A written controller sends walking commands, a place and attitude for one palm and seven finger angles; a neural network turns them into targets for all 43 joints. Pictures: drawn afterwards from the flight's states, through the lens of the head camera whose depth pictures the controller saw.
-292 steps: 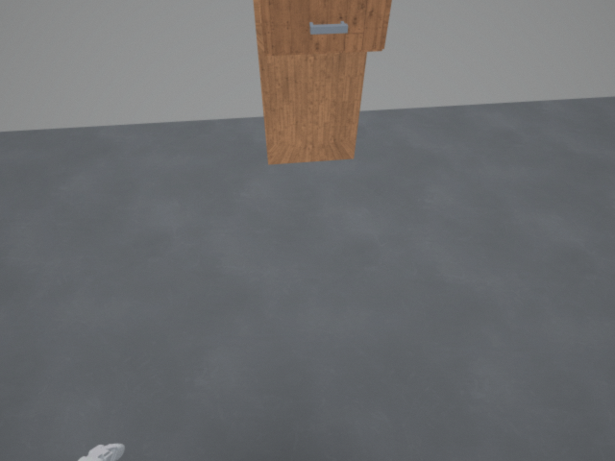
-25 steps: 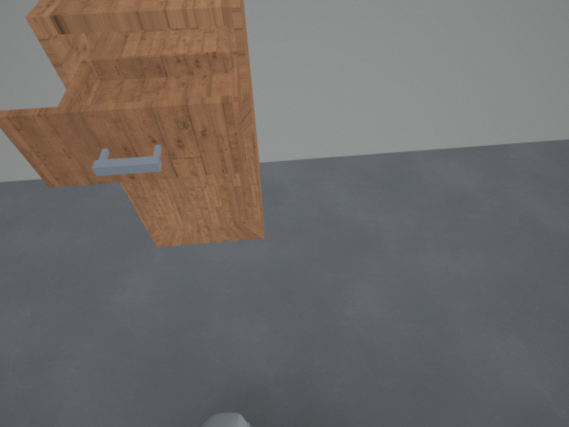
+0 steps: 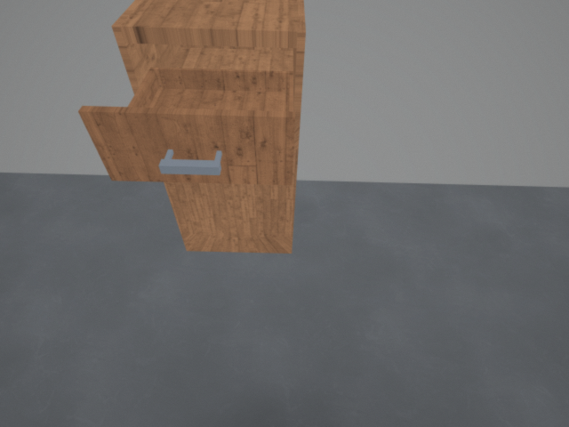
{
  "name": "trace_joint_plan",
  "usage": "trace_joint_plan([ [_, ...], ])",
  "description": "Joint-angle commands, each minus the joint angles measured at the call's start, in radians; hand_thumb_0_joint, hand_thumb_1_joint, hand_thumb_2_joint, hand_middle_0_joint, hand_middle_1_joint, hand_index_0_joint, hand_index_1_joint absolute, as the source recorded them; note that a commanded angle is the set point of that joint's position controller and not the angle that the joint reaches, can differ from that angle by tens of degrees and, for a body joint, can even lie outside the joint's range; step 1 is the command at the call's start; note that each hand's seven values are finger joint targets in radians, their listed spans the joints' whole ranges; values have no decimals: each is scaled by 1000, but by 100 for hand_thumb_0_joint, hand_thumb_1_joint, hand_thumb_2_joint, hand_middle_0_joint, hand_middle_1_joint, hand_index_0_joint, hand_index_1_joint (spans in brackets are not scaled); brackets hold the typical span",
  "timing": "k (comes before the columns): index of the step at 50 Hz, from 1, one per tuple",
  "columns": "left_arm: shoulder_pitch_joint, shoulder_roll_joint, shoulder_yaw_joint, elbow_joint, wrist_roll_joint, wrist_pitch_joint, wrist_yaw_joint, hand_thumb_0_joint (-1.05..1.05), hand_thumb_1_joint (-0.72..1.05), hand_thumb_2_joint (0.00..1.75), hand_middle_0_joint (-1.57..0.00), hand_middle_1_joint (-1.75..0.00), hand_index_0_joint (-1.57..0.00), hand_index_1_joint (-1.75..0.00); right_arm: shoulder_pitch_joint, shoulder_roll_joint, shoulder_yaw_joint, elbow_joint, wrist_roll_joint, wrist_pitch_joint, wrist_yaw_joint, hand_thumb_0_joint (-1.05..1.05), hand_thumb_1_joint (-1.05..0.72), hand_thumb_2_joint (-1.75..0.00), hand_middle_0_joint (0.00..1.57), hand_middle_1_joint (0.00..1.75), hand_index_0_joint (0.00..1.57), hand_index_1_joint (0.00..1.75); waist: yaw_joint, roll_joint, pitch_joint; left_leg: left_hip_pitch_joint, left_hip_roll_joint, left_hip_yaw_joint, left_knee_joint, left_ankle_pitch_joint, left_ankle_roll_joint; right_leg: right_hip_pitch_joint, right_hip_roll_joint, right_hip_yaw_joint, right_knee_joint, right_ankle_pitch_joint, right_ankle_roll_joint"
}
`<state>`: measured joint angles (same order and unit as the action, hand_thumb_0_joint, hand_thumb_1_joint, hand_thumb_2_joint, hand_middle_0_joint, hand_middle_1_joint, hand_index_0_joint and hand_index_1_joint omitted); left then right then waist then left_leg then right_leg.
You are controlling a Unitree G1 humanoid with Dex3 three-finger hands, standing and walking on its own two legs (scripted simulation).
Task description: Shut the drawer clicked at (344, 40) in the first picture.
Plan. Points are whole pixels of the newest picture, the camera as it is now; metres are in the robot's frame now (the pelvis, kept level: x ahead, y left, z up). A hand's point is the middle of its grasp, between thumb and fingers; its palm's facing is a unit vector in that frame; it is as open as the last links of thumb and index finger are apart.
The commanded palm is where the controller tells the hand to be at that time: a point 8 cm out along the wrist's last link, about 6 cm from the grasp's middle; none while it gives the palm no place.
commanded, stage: take the last steps up to it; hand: left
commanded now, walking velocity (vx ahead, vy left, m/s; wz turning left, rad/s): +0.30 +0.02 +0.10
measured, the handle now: (192, 160) +0.59 +0.22 +0.02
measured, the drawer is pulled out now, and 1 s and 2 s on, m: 0.30 0.30 0.30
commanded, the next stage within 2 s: come to a stop and stand still in 0.88 s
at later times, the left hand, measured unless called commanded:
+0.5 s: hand out of the picture -0.02 +0.15 -0.17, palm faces +0.19 -0.97 -0.17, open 7.3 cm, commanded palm none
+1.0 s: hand (173, 313) +0.34 +0.23 -0.16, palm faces +0.03 -0.97 -0.23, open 7.3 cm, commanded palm none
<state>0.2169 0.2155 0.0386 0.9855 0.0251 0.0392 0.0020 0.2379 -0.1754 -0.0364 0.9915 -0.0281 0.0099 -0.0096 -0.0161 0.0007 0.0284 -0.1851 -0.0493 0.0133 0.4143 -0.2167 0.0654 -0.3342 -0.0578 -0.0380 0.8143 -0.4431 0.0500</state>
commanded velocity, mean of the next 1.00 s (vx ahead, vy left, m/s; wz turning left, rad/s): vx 0.23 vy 0.00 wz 0.01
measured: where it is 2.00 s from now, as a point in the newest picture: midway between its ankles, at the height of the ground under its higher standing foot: outside the picture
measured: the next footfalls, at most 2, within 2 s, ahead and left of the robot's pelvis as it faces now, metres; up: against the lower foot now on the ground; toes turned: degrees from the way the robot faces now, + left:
right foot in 0.10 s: +0.04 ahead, -0.12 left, +0.00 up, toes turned -3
left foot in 0.56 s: +0.24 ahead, +0.16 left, +0.00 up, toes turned +12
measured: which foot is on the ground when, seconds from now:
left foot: down 0.00-0.10, up 0.12-0.54, down 0.56-1.00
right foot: up 0.00-0.08, down 0.10-0.56, up 0.58-1.00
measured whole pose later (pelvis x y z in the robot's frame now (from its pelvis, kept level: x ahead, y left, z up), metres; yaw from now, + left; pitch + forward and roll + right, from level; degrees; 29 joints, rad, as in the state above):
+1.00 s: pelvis +0.25 +0.04 -0.01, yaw +2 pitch -1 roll +2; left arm 0.16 0.17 0.05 1.00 0.03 -0.02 0.00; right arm 0.33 -0.15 -0.05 1.10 -0.03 -0.03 -0.02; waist -0.03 0.00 0.03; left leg -0.10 0.02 0.18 0.45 -0.31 0.01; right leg -0.37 -0.09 -0.08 0.62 -0.24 0.01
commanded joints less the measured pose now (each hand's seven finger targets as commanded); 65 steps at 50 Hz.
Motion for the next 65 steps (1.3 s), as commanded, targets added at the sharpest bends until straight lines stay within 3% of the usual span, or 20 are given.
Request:
trace_joint_plan([
  [1, 22, 38, 8, -55, 1, -44, -5, 0, 90, 90, -20, -30, -20, -30, 58, -172, -39, -13, 3, -26, -9, 0, -90, -90, 20, 30, 20, 30, 7, 115, 5, -24, 254, -327, -174, -223, 120, 53, 31, -28, -213, 26, -25],
  [3, 125, 55, 15, -7, 3, -61, 0, 0, 90, 90, -20, -30, -20, -30, 43, -136, -32, 2, 13, -29, -7, 0, -90, -90, 20, 30, 20, 30, 61, 25, 15, -196, 170, -250, -43, -281, 59, 304, 11, -6, -440, 136, -36],
  [5, 263, 183, 43, 18, 9, -72, 15, 0, 90, 90, -20, -30, -20, -30, 6, -66, -14, -50, 15, -40, 4, 0, -90, -90, 20, 30, 20, 30, 124, -289, 52, -518, 5, -6, 375, -351, -34, 445, -370, 486, -686, -193, -188],
  [6, 274, 184, 46, 24, -4, -80, 20, 0, 90, 90, -20, -30, -20, -30, -37, -133, -32, -56, -1, -33, 12, 0, -90, -90, 20, 30, 20, 30, 125, -229, 91, -531, 63, -56, 499, -303, -35, 326, -402, 548, -739, -299, -225],
  [9, 163, 83, 23, 19, -2, -95, 23, 0, 90, 90, -20, -30, -20, -30, 8, -95, -43, -1, -1, -20, 29, 0, -90, -90, 20, 30, 20, 30, 37, -90, 191, -499, 122, -45, 629, -106, -51, 186, -303, 316, -729, -124, -185],
  [12, 194, 37, 7, 39, -9, -112, 20, 0, 90, 90, -20, -30, -20, -30, 55, -56, -36, 24, 1, -13, 32, 0, -90, -90, 20, 30, 20, 30, 20, -121, 152, -458, 134, -5, 634, 16, -80, 196, -220, 117, -699, 180, -147],
  [23, 299, 74, 15, 133, 4, -112, 29, 0, 90, 90, -20, -30, -20, -30, -136, -20, -20, -35, 12, -42, 50, 0, -90, -90, 20, 30, 20, 30, 61, -169, 123, -288, 120, 99, 273, -4, -49, 246, -229, 33, -580, 508, -169],
  [26, 272, 68, 21, 136, -4, -103, 28, 0, 90, 90, -20, -30, -20, -30, 103, -72, -30, 38, 2, -63, 26, 0, -90, -90, 20, 30, 20, 30, -51, -94, -16, 69, 61, 133, 75, 50, -29, 205, -151, -45, -240, 644, -126],
  [27, 320, 23, 18, 133, -13, -101, 23, 0, 90, 90, -20, -30, -20, -30, 232, -168, -51, 71, -7, -72, 10, 0, -90, -90, 20, 30, 20, 30, -85, 76, -150, 318, 234, -46, 58, 128, 13, 52, -82, -87, -4, 414, -86],
  [28, 343, -32, 4, 107, -19, -98, 18, 0, 90, 90, -20, -30, -20, -30, 320, -273, -72, 85, -1, -70, -1, 0, -90, -90, 20, 30, 20, 30, -90, 298, -218, 437, 468, -382, -22, 239, 102, -157, 33, -94, 276, -134, -55],
  [29, 281, -11, 4, 88, -15, -94, 25, 0, 90, 90, -20, -30, -20, -30, 308, -265, -69, 91, 8, -65, -9, 0, -90, -90, 20, 30, 20, 30, -97, 233, -223, 391, 510, -421, -101, 172, 137, -218, 22, 5, 417, -163, -75],
  [32, 152, -18, 18, 84, -3, -86, 7, 0, 90, 90, -20, -30, -20, -30, 107, -107, -32, 43, 6, -77, -12, 0, -90, -90, 20, 30, 20, 30, -30, 95, 45, 18, 413, -232, -197, 57, 112, -232, -76, 35, 445, 54, -69],
  [35, 219, -55, 15, 102, 5, -59, 3, 0, 90, 90, -20, -30, -20, -30, 56, -61, -24, 33, 8, -91, -14, 0, -90, -90, 20, 30, 20, 30, 32, 103, 33, -93, 347, -75, -225, 116, 89, -132, -83, 13, 326, 119, -48],
  [45, 6, -21, 17, -12, 2, -47, -4, 0, 90, 90, -20, -30, -20, -30, 88, -115, -38, 43, -2, -73, -10, 0, -90, -90, 20, 30, 20, 30, 10, 85, 64, 9, 356, -41, -199, 160, 119, -109, -54, -32, -89, 173, -33],
  [49, 66, -3, 20, 16, 5, -66, -1, 0, 90, 90, -20, -30, -20, -30, 92, -100, -32, 68, 0, -58, -11, 0, -90, -90, 20, 30, 20, 30, 44, 32, 39, -39, 283, 8, -24, 137, 44, 125, 5, -85, -321, 273, -46],
  [50, 136, 36, 23, 41, 4, -80, 6, 0, 90, 90, -20, -30, -20, -30, 101, -69, -21, 77, 8, -61, -10, 0, -90, -90, 20, 30, 20, 30, 72, -35, -6, -85, 217, 60, 110, 106, -4, 254, -59, 0, -386, 419, -60],
  [52, 188, 136, 27, 66, -11, -92, 19, 0, 90, 90, -20, -30, -20, -30, 136, -29, -4, 69, 21, -48, -16, 0, -90, -90, 20, 30, 20, 30, 61, -220, -104, -190, 92, 96, 350, -374, -91, 357, -347, 262, -449, 986, -224],
  [54, 101, 115, 19, 59, -9, -90, 34, 0, 90, 90, -20, -30, -20, -30, 130, -25, -6, 86, 27, -23, -28, 0, -90, -90, 20, 30, 20, 30, 38, -195, -110, -164, 113, 11, 442, -395, -100, 298, -347, 238, -412, 1241, -272],
  [58, 26, 113, 33, 34, -2, -56, 53, 0, 90, 90, -20, -30, -20, -30, 114, -18, -17, 95, 29, 18, -30, 0, -90, -90, 20, 30, 20, 30, 33, -82, -96, -166, 84, 5, 488, -320, -112, 249, -304, 127, -395, 1137, -256],
  [65, -42, 143, 50, -21, 8, -27, 52, 0, 90, 90, -20, -30, -20, -30, 74, -44, -36, 32, 19, 45, -10, 0, -90, -90, 20, 30, 20, 30, 27, -182, -55, -172, 79, -1, 527, -242, -122, 114, -280, 106, -480, 684, -242],
])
